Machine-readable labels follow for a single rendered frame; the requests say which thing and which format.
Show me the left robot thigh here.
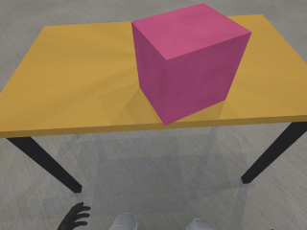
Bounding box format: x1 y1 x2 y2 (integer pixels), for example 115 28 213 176
109 213 138 230

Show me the carton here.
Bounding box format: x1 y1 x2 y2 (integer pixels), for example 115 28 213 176
131 3 252 126

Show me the robot thigh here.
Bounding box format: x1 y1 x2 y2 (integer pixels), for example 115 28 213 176
109 213 138 230
186 219 216 230

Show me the table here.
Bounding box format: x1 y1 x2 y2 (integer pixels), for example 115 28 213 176
0 14 307 194

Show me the right robot thigh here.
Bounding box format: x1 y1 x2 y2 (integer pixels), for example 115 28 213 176
186 219 216 230

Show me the robot left hand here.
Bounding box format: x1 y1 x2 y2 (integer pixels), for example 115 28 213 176
57 202 91 230

